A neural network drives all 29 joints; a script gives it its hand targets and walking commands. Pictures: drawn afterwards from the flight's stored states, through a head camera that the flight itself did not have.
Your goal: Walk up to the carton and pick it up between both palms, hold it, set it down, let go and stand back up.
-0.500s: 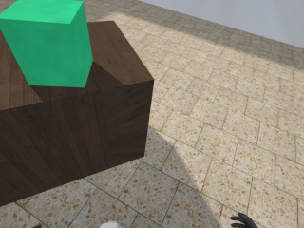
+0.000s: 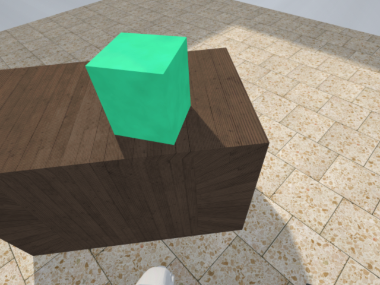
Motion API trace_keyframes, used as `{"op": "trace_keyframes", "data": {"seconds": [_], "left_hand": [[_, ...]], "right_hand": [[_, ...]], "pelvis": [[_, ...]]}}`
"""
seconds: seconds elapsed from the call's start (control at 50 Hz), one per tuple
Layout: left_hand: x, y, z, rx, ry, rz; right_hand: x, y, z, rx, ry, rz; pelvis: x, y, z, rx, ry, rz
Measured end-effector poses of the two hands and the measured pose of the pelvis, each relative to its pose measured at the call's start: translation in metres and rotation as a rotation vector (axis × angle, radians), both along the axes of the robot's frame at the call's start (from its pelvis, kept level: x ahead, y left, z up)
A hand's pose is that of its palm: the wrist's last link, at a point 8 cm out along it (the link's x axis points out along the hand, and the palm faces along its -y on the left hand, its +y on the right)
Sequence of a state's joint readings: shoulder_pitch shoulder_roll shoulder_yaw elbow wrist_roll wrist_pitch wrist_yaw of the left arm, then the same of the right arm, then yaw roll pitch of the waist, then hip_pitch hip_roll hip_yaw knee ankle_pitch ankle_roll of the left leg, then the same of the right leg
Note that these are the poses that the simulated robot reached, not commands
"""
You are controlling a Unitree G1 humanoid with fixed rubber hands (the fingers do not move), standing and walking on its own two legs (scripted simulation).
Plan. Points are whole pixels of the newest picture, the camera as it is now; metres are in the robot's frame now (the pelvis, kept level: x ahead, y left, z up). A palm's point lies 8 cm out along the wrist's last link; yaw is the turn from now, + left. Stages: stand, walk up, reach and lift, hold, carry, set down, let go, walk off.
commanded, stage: walk up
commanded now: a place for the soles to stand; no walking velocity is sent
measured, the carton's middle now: (147, 89) +0.65 +0.15 +0.06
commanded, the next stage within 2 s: none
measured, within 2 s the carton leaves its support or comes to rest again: neither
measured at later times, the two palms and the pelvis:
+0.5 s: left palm (41, 250) +0.22 +0.38 -0.10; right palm (266, 243) +0.24 -0.16 -0.09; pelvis +0.16 +0.10 +0.00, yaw +11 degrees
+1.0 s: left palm (29, 250) +0.22 +0.41 -0.10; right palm (234, 200) +0.35 -0.10 -0.10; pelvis +0.18 +0.13 -0.01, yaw +11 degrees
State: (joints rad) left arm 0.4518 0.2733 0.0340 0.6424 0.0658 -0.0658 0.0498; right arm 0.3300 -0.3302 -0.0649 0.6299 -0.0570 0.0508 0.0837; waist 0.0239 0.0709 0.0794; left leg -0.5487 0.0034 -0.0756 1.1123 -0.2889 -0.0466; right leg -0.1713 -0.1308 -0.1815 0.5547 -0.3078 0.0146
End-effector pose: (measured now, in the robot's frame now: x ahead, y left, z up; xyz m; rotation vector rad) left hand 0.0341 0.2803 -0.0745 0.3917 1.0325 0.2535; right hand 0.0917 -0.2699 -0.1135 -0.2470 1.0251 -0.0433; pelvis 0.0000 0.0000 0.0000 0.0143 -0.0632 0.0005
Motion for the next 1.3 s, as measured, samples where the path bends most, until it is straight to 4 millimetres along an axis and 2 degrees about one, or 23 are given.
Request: {"op": "trace_keyframes", "data": {"seconds": [0.06, 0.14, 0.2, 0.24, 0.3, 0.38, 0.44, 0.54, 0.64, 0.72, 0.84, 0.94, 1.0, 1.08, 1.18, 1.3], "left_hand": [[-0.008, 0.012, -0.002, -0.015, 0.050, 0.051], [-0.010, 0.032, -0.015, -0.047, 0.098, 0.116], [0.000, 0.054, -0.033, -0.065, 0.123, 0.148], [0.013, 0.069, -0.048, -0.082, 0.132, 0.150], [0.052, 0.081, -0.053, -0.119, 0.090, 0.140], [0.122, 0.090, -0.039, -0.149, -0.041, 0.088], [0.161, 0.094, -0.029, -0.158, -0.096, 0.059], [0.202, 0.096, -0.021, -0.147, -0.123, 0.051], [0.227, 0.092, -0.022, -0.116, -0.151, 0.065], [0.231, 0.092, -0.020, -0.101, -0.161, 0.095], [0.213, 0.105, -0.016, -0.092, -0.150, 0.144], [0.195, 0.124, -0.028, -0.125, -0.108, 0.163], [0.190, 0.131, -0.030, -0.139, -0.092, 0.158], [0.188, 0.135, -0.034, -0.143, -0.090, 0.147], [0.193, 0.131, -0.032, -0.147, -0.083, 0.137], [0.210, 0.125, -0.025, -0.134, -0.091, 0.108]], "right_hand": [[0.044, 0.022, 0.007, 0.016, -0.021, 0.049], [0.111, 0.061, 0.015, 0.023, -0.082, 0.127], [0.159, 0.093, 0.017, 0.007, -0.151, 0.173], [0.178, 0.106, 0.013, -0.022, -0.184, 0.175], [0.177, 0.112, 0.011, -0.054, -0.147, 0.124], [0.157, 0.106, 0.018, -0.110, -0.043, 0.061], [0.149, 0.104, 0.022, -0.126, 0.011, 0.032], [0.156, 0.112, 0.018, -0.112, 0.058, 0.028], [0.190, 0.120, -0.002, -0.073, 0.060, 0.066], [0.227, 0.130, -0.010, -0.058, 0.019, 0.123], [0.262, 0.151, 0.000, -0.031, -0.062, 0.166], [0.264, 0.166, 0.009, -0.034, -0.136, 0.162], [0.263, 0.168, 0.018, -0.049, -0.156, 0.148], [0.272, 0.166, 0.028, -0.068, -0.178, 0.159], [0.289, 0.163, 0.036, -0.067, -0.220, 0.158], [0.300, 0.158, 0.034, -0.052, -0.238, 0.155]], "pelvis": [[0.020, 0.009, 0.003, 0.000, 0.009, 0.032], [0.047, 0.029, -0.001, -0.013, 0.019, 0.073], [0.072, 0.051, -0.012, -0.026, 0.026, 0.095], [0.086, 0.068, -0.023, -0.025, 0.020, 0.118], [0.103, 0.083, -0.024, -0.039, 0.005, 0.146], [0.125, 0.094, -0.012, -0.041, 0.000, 0.164], [0.143, 0.100, -0.004, -0.039, 0.005, 0.174], [0.167, 0.105, -0.001, -0.036, 0.010, 0.193], [0.185, 0.103, -0.012, -0.021, 0.013, 0.208], [0.189, 0.101, -0.016, -0.020, 0.011, 0.208], [0.185, 0.110, -0.012, 0.005, 0.027, 0.210], [0.179, 0.124, -0.016, 0.009, 0.021, 0.191], [0.181, 0.129, -0.013, -0.013, 0.017, 0.185], [0.184, 0.129, -0.013, -0.017, 0.015, 0.175], [0.190, 0.128, -0.011, -0.018, 0.018, 0.161], [0.197, 0.123, -0.011, -0.010, 0.027, 0.147]]}}
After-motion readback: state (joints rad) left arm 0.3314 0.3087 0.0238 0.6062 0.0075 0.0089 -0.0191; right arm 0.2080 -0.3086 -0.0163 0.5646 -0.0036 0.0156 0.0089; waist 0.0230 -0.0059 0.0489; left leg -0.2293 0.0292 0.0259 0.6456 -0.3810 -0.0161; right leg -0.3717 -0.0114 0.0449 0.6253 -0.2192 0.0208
